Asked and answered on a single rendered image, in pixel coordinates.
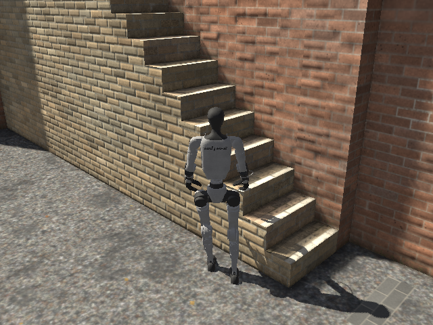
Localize stairs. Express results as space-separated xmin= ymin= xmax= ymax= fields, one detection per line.
xmin=0 ymin=0 xmax=338 ymax=288

